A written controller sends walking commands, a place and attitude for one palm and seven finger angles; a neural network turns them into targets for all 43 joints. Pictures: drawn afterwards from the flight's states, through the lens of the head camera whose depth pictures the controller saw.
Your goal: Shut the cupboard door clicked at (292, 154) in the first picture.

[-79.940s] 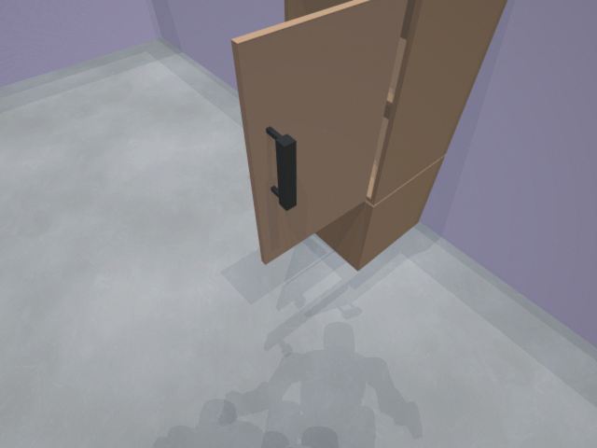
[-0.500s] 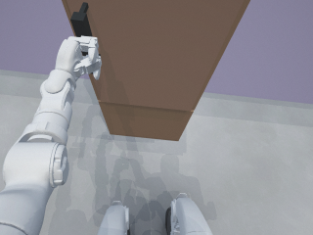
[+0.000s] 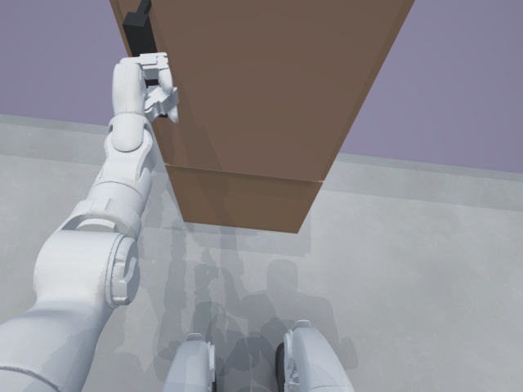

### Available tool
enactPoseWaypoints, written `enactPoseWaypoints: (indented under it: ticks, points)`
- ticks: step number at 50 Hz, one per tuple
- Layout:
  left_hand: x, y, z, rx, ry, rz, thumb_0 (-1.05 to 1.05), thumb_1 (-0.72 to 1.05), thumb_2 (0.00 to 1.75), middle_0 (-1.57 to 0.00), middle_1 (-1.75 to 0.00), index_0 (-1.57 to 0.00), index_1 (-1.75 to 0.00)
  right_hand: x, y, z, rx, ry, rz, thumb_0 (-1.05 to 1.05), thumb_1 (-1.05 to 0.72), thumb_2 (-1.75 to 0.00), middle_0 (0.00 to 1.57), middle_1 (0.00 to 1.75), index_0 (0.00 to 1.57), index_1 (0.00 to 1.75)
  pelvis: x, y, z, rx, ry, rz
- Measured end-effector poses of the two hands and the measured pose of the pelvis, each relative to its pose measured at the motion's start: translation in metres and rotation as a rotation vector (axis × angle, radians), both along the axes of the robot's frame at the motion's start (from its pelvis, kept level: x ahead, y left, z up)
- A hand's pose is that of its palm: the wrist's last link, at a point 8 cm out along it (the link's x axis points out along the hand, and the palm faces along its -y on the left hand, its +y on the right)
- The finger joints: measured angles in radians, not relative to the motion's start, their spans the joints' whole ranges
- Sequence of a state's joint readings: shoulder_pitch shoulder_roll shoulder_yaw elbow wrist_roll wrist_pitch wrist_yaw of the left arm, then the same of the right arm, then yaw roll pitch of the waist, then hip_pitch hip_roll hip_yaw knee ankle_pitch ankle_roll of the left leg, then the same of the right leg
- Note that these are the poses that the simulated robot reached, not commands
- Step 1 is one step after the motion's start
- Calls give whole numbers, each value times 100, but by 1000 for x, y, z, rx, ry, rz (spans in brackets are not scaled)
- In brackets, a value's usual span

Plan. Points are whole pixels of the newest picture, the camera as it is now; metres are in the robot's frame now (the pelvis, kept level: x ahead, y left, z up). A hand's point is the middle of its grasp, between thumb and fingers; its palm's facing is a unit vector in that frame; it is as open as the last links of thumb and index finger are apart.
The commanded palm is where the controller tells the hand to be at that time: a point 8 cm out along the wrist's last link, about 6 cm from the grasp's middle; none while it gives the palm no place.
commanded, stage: pull the fist back off the door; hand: left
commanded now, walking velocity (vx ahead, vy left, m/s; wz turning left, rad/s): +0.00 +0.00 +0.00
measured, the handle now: (153, 62) +0.61 +0.13 +0.09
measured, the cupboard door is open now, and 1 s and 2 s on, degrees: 0 0 0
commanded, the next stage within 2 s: draw the hand back to the body in 0.68 s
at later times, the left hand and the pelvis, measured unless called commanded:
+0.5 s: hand (188, 115) +0.50 +0.07 +0.09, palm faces -0.03 -1.00 -0.03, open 3.1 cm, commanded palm +0.46 +0.12 +0.10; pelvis +0.05 -0.02 +0.03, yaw -4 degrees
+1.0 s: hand (170, 135) +0.44 +0.09 +0.12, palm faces -0.06 -1.00 -0.04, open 3.1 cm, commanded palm +0.40 +0.15 +0.13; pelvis +0.06 -0.02 +0.05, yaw -3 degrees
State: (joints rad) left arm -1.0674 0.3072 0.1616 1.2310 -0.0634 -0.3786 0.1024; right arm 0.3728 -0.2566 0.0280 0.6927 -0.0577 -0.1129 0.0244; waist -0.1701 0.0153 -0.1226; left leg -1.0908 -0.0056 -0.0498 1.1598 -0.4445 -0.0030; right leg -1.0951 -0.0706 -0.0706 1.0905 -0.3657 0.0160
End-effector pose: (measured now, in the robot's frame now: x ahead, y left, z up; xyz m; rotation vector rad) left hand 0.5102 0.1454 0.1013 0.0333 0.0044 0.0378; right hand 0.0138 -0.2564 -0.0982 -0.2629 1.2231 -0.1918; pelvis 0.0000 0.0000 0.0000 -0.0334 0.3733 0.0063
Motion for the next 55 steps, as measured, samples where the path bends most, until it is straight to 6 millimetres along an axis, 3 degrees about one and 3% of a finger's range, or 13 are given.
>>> enactPoseWaypoints:
  ticks: [4, 11, 19, 25, 33, 41, 46, 55]
  points:
    - [1, -8, 2, 69, 3, -48, 1, 89, 90, -141, -150, -141, -150, 1, -1, 1, 16, -11, -20, 1, -90, -90, 20, 30, 20, 30, 2, -3, 3, 4, -10, -5]
    - [1, -21, 0, 2, 1, -92, 1, 90, 90, -135, -150, -135, -150, 5, -7, 4, 25, -6, -56, 1, -90, -90, 20, 30, 20, 30, 10, -6, 9, 16, -22, -29]
    - [-9, -33, -10, -18, -7, -89, 1, 90, 90, -131, -150, -131, -150, 26, -14, 13, 43, -24, -111, 1, -90, -90, 20, 30, 20, 30, 31, -11, 21, 32, -40, -71]
    - [-34, -18, -7, -5, -33, -71, 1, 90, 90, -130, -150, -130, -150, 58, -15, 22, 67, -73, -117, 1, -90, -90, 20, 30, 20, 30, 49, -15, 33, 37, -70, -82]
    - [-66, -10, -4, -15, -30, -97, 1, 90, 90, -130, -150, -130, -150, 118, -18, 33, 63, -177, -44, 1, -90, -90, 20, 30, 20, 30, 61, -18, 40, 31, -107, -55]
    - [-72, -19, -1, -14, -46, -122, 1, 90, 90, -130, -150, -131, -150, 162, -15, 38, 58, -290, 14, 1, -90, -90, 20, 30, 20, 30, 59, -18, 37, 34, -122, -42]
    - [-77, -14, 7, -9, -48, -111, 1, 90, 90, -130, -150, -130, -150, 166, -8, 41, 81, -315, 2, 1, -90, -90, 20, 30, 20, 30, 59, -18, 40, 38, -140, -55]
    - [-112, 19, 40, 10, -55, -90, 1, 90, 90, -130, -150, -130, -150, 153, -1, 54, 110, -314, -14, 1, -90, -90, 20, 30, 20, 30, 62, -19, 58, 36, -211, -54]
